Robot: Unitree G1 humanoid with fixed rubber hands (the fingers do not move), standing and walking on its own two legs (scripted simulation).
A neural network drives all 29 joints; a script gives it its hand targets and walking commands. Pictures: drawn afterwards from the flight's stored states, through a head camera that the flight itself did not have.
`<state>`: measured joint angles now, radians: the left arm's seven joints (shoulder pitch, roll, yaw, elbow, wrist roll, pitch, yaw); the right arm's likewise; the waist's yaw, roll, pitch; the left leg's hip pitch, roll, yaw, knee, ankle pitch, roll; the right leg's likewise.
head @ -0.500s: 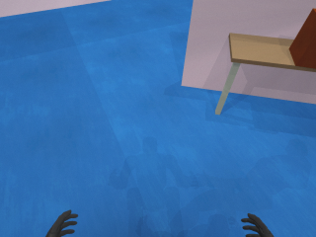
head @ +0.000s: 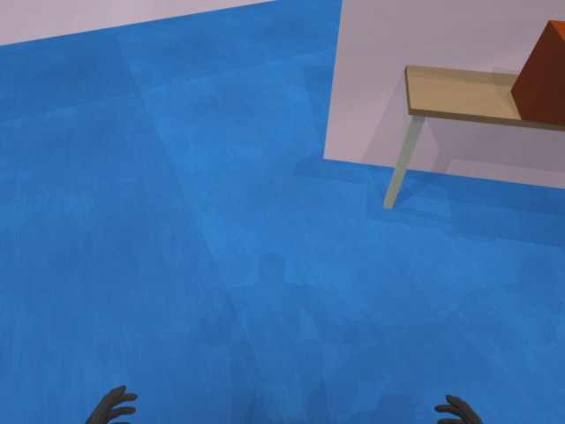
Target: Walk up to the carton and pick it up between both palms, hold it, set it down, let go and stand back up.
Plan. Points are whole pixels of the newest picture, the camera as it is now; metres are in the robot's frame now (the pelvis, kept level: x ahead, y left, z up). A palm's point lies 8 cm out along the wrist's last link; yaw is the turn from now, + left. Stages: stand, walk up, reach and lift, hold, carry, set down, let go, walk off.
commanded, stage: stand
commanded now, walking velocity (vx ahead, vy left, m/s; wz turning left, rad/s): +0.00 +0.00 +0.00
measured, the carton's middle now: out of the picture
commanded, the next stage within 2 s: walk up in 0.54 s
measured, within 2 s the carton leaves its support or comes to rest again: neither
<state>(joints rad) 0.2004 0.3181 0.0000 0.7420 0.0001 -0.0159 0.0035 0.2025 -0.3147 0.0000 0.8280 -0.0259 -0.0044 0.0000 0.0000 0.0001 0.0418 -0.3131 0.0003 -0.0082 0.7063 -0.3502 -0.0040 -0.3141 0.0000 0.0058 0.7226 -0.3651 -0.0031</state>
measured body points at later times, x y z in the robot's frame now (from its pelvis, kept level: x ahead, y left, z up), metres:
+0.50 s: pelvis -0.02 -0.01 +0.01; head -0.01 -0.02 +0.46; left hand +0.11 +0.27 -0.09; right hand +0.08 -0.29 -0.12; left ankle +0.02 +0.13 -0.72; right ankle +0.02 -0.12 -0.72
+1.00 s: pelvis -0.02 -0.05 +0.01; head -0.03 -0.06 +0.46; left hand +0.11 +0.27 -0.08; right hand +0.05 -0.39 -0.10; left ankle +0.02 +0.12 -0.72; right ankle +0.00 -0.18 -0.69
